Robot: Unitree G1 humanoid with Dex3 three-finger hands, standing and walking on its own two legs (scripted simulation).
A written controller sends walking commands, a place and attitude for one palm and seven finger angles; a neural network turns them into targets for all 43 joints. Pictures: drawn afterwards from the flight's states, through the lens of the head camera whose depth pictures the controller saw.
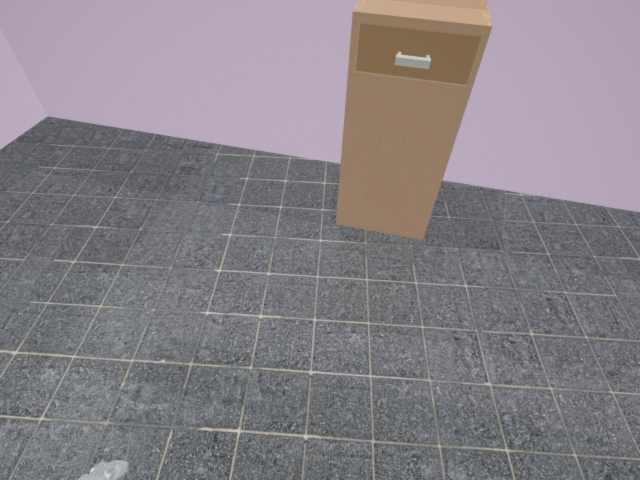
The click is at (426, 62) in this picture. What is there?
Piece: drawer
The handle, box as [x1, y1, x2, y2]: [395, 52, 430, 68]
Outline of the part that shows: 396,54 395,64 428,68 429,66 429,55 427,55 425,58 401,55 400,52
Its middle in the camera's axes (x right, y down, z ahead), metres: +0.27 -0.54 +1.16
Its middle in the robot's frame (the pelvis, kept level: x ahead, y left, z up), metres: +1.24 -0.22 +0.01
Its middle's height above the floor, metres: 0.78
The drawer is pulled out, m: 0.00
